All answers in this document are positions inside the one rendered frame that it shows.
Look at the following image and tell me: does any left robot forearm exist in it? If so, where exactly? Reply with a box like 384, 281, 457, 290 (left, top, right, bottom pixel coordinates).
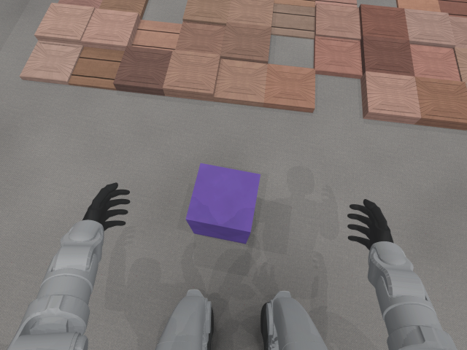
7, 220, 104, 350

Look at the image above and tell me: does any left robot thigh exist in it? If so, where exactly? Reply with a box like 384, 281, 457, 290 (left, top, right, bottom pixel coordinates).
155, 296, 212, 350

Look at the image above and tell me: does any robot right hand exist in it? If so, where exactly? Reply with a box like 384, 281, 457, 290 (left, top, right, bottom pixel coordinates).
347, 199, 393, 251

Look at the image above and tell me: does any right robot shin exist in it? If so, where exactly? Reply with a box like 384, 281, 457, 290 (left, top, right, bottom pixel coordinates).
268, 291, 291, 350

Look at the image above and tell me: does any carton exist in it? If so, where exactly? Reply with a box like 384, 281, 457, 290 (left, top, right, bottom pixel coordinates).
186, 163, 260, 244

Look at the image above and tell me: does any left robot upper arm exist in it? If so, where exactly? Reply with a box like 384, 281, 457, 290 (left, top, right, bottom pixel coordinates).
11, 332, 88, 350

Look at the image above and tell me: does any right robot forearm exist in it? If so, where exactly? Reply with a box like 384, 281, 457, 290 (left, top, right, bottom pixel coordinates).
368, 241, 457, 350

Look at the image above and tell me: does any robot left hand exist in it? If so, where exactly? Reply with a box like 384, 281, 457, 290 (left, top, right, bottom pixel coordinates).
83, 182, 130, 231

